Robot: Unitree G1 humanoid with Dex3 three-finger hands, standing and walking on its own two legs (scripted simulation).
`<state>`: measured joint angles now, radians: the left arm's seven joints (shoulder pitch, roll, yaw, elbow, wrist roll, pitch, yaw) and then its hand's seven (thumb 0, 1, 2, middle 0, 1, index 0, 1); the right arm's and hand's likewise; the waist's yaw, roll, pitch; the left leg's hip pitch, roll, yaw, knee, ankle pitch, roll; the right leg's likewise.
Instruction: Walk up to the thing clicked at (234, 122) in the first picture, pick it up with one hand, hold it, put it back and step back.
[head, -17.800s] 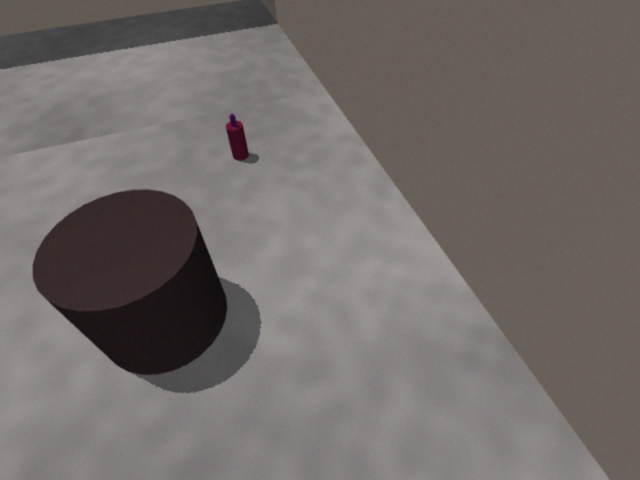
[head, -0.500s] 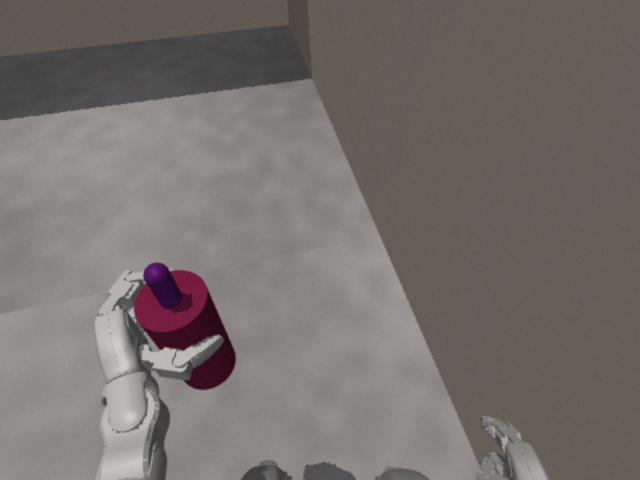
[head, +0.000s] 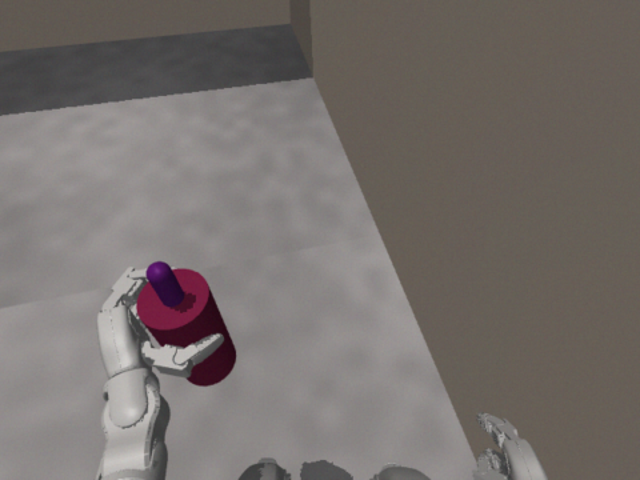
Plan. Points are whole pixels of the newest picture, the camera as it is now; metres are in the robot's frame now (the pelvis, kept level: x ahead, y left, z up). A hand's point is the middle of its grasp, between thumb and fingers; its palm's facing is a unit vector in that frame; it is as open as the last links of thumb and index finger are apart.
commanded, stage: crouch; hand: left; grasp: from the side
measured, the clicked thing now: (187, 321) +0.31 +0.19 +0.00
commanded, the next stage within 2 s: lower in 1.70 s
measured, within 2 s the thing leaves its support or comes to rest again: neither
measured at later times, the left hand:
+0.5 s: hand (189, 361) +0.34 +0.25 -0.24, palm faces +0.43 -0.90 -0.07, open 11.3 cm
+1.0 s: hand (197, 371) +0.37 +0.28 -0.40, palm faces +0.43 -0.90 -0.05, open 11.4 cm
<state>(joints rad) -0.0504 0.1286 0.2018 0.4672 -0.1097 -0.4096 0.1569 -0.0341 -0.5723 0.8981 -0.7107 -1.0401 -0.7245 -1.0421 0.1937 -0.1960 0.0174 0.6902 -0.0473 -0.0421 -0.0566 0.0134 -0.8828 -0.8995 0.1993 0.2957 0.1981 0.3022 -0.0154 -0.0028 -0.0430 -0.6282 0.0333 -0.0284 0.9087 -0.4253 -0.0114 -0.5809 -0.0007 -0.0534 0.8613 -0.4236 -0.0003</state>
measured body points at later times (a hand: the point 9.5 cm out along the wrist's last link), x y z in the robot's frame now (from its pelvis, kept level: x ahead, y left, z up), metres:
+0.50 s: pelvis -0.03 +0.00 -0.18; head +0.15 +0.03 +0.23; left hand +0.31 +0.30 -0.23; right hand +0.10 -0.26 -0.31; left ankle +0.02 +0.12 -0.69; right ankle +0.00 -0.12 -0.69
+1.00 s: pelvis -0.08 +0.00 -0.33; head +0.16 +0.04 +0.05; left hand +0.35 +0.33 -0.40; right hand +0.00 -0.28 -0.46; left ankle +0.02 +0.12 -0.69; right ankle +0.00 -0.12 -0.69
